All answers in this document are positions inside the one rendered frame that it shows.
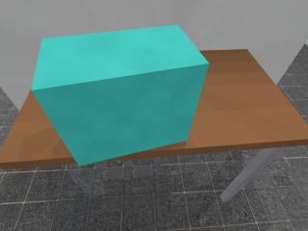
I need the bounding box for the carton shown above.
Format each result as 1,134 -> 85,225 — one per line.
31,24 -> 209,167

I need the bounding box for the table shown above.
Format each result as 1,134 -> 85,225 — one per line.
0,49 -> 308,202

